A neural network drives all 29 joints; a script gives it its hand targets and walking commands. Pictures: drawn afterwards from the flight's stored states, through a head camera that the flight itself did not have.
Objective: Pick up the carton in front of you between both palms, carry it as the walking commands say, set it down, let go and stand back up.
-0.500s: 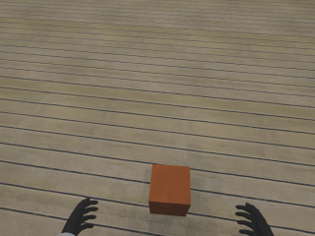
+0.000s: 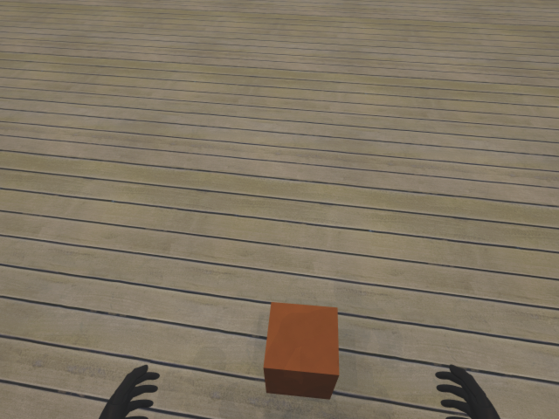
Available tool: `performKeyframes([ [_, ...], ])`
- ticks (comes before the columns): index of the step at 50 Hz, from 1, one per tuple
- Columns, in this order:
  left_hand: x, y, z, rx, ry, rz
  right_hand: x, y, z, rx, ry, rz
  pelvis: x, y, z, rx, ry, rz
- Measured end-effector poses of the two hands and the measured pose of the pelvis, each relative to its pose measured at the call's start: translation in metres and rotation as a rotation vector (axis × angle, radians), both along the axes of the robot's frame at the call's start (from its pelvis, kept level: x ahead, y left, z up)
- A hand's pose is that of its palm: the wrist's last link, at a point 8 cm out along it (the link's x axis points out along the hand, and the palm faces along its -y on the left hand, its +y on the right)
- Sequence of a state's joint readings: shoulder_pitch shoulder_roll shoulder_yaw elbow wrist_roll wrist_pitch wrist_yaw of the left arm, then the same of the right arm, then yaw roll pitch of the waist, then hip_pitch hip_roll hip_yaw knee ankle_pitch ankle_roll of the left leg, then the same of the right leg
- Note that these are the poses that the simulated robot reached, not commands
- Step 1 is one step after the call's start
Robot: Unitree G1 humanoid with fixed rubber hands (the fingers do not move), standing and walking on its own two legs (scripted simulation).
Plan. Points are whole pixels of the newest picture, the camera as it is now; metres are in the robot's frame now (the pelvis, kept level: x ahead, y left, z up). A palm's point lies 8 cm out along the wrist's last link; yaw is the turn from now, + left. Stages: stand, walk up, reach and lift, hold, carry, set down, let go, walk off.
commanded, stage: stand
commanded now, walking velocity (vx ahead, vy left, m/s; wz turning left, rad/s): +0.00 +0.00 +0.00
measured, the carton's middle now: (300, 351) +0.46 -0.03 -0.65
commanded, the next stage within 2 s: none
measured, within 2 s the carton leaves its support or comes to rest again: neither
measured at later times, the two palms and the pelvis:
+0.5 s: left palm out of the picture +0.14 +0.29 -0.09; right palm out of the picture +0.14 -0.29 -0.08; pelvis +0.01 +0.00 +0.00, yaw +0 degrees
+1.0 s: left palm out of the picture +0.10 +0.30 -0.09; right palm out of the picture +0.11 -0.30 -0.09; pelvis +0.00 +0.00 +0.01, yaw +0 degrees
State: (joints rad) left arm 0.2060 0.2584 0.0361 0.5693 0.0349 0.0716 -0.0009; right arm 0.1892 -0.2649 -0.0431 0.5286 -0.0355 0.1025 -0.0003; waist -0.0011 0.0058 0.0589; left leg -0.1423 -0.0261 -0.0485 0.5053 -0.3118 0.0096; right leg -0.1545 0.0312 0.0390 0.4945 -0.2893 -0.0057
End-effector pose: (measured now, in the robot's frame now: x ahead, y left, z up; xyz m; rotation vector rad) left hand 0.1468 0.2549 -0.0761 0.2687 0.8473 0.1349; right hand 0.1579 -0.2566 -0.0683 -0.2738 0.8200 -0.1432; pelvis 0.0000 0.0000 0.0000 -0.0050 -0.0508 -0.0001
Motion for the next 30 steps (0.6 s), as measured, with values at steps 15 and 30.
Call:
performKeyframes([
  [15, -0.008, 0.035, -0.006, 0.094, 0.081, 0.04, -0.006, -0.027, -0.012, -0.073, 0.076, -0.016, 0.013, 0.0, 0.001, -0.001, 0.043, 0.003],
  [30, -0.017, 0.037, -0.011, 0.095, 0.125, 0.042, -0.023, -0.035, -0.017, -0.088, 0.135, -0.028, 0.012, 0.0, 0.004, 0.003, 0.029, 0.005],
])
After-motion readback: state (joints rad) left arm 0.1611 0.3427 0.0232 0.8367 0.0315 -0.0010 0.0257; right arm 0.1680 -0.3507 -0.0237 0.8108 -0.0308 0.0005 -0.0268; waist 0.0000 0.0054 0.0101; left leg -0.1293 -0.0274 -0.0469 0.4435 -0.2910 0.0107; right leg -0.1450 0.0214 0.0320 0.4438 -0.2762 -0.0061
